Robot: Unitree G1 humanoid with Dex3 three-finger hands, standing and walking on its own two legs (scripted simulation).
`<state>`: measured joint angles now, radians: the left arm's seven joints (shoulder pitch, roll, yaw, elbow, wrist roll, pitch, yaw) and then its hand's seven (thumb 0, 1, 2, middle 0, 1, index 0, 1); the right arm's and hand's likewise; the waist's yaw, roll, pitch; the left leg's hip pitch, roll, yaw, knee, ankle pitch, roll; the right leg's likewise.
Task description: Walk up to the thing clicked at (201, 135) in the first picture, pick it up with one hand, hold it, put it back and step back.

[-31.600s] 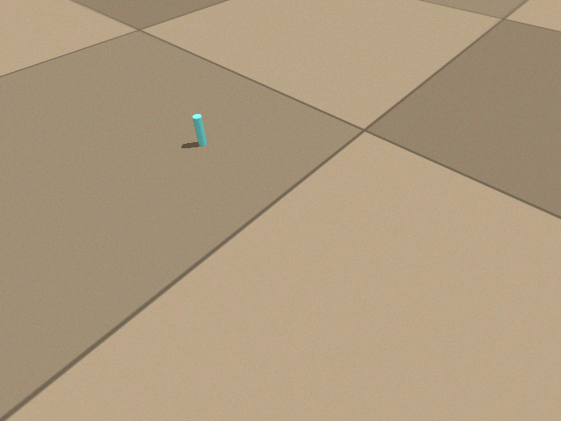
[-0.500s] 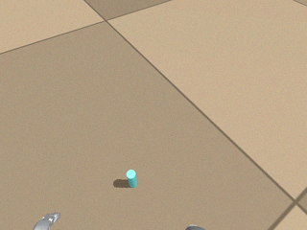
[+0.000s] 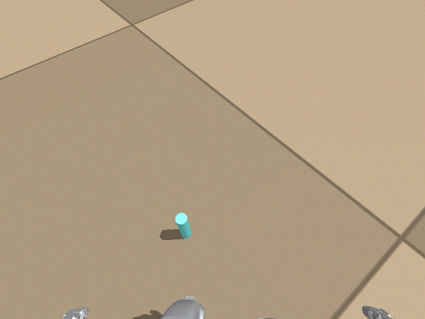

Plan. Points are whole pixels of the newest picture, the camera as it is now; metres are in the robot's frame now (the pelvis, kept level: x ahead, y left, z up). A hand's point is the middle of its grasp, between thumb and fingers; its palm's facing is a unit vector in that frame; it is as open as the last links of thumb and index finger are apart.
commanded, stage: step back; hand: left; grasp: from the side
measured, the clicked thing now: (184, 226) +0.54 +0.18 -0.66
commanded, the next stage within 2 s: none
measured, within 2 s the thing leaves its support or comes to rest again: neither
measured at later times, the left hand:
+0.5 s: hand out of the picture -0.03 +0.28 -0.15, palm faces +0.01 -0.93 -0.36, open 7.4 cm
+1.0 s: hand out of the picture -0.18 +0.25 -0.14, palm faces +0.03 -0.91 -0.41, open 7.4 cm
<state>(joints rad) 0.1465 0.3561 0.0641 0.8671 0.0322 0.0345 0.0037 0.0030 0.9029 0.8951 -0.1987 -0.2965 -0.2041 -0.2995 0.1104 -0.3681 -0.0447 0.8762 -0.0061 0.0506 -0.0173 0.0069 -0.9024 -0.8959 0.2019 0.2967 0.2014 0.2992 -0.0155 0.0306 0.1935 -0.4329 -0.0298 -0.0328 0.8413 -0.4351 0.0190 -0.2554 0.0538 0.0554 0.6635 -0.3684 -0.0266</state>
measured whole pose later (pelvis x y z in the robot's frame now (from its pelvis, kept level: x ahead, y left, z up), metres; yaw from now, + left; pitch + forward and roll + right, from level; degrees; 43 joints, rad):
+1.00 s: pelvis -0.30 -0.02 -0.01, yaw +4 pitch -2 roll +2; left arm 0.10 0.40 0.06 0.76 0.03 0.06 0.02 0.00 0.90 0.90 -0.20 -0.30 -0.21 -0.30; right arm 0.21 -0.37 -0.05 0.87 -0.02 0.03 -0.02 0.01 -0.90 -0.90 0.20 0.30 0.20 0.30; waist 0.00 -0.05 0.20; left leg -0.26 -0.07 -0.01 0.66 -0.37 0.02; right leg -0.43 -0.06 0.02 0.75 -0.29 0.00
